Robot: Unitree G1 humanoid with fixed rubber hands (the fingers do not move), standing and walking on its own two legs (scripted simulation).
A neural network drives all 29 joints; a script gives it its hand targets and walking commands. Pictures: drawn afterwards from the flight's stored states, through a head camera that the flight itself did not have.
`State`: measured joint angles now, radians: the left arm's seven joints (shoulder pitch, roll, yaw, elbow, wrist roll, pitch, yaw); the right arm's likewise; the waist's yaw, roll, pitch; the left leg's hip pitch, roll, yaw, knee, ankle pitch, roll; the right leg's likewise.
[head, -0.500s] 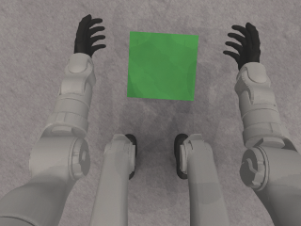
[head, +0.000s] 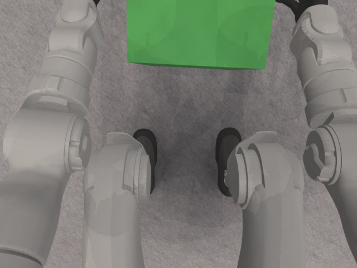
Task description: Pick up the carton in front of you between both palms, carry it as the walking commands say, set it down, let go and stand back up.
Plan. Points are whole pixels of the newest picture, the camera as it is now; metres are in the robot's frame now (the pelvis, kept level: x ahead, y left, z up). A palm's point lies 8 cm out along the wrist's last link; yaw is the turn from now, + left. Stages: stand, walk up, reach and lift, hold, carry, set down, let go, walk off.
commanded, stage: reach and lift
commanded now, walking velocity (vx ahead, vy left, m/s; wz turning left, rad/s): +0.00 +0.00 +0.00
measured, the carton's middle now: (195, 13) +0.53 -0.01 -0.25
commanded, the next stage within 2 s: none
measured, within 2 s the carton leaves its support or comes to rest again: leaves its support in 0.78 s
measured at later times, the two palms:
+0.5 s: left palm out of the picture +0.54 +0.14 -0.19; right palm (292, 2) +0.53 -0.17 -0.19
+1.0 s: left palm out of the picture +0.54 +0.14 -0.11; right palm out of the picture +0.53 -0.16 -0.11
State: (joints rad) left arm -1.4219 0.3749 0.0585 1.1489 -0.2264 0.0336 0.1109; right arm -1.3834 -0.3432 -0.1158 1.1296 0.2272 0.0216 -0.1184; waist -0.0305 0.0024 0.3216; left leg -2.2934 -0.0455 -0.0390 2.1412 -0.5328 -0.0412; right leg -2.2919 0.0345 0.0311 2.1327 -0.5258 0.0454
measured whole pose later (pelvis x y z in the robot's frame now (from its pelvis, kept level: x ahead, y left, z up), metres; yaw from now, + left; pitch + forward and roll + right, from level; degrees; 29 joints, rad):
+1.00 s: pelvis +0.01 +0.00 -0.01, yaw +0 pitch +38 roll -1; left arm -1.23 0.19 0.18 0.88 -0.11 0.21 0.17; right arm -1.19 -0.19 -0.22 0.85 0.13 0.21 -0.17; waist -0.02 0.00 0.13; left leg -2.27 -0.09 -0.06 2.18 -0.58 -0.07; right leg -2.27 0.08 0.06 2.17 -0.57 0.08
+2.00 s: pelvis +0.06 +0.00 +0.27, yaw +0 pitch +29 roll +0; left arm -0.61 -0.08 0.37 0.66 0.17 0.30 0.06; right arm -0.60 0.08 -0.38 0.65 -0.17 0.32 -0.06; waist -0.01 0.01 -0.24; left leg -1.29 -0.10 -0.11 1.26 -0.47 -0.03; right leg -1.30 0.09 0.12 1.25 -0.46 0.04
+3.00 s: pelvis +0.09 +0.00 +0.40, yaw +0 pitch -4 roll +0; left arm -0.34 -0.16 0.31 0.40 0.29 0.60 -0.01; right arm -0.34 0.16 -0.31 0.40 -0.28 0.61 0.01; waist 0.00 0.00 0.00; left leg -0.18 -0.05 -0.14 0.48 -0.23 -0.01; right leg -0.19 0.05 0.14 0.47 -0.22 0.01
